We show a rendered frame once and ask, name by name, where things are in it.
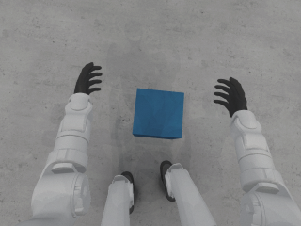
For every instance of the robot right forearm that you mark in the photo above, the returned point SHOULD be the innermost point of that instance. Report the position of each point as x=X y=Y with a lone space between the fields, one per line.
x=258 y=172

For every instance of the right robot upper arm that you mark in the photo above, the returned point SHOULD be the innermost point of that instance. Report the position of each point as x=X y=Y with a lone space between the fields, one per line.
x=266 y=209

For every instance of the right robot shin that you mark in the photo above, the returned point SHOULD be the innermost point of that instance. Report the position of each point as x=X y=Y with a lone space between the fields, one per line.
x=176 y=166

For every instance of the left robot hand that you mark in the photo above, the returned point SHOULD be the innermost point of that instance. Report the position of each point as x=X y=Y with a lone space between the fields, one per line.
x=82 y=84

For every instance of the right robot hand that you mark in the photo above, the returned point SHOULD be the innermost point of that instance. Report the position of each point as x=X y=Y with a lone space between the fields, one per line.
x=236 y=99

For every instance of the right robot thigh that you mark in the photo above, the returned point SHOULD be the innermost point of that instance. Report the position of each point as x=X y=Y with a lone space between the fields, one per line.
x=192 y=209

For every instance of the robot left forearm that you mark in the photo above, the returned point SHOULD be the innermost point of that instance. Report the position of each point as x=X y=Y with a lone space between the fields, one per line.
x=70 y=152

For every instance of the carton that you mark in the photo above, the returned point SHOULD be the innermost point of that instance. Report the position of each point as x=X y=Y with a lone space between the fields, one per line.
x=158 y=114

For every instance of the left robot upper arm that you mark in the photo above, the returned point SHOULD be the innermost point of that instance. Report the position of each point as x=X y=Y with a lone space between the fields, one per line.
x=59 y=200

